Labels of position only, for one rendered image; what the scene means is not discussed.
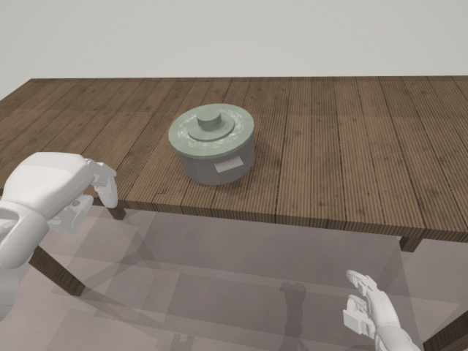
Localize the left robot forearm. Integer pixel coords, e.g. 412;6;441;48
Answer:
0;200;49;322

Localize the robot left hand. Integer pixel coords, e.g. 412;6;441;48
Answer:
1;152;118;235

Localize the pot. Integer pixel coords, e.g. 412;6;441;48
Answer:
178;133;254;186

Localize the knob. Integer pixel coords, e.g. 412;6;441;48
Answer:
196;107;222;128

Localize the right robot forearm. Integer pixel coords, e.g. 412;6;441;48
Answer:
374;325;420;351

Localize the robot right hand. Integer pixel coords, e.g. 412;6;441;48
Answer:
343;270;401;341

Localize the table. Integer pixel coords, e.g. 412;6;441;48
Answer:
0;75;468;351

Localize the lid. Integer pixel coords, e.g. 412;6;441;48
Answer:
168;104;254;159

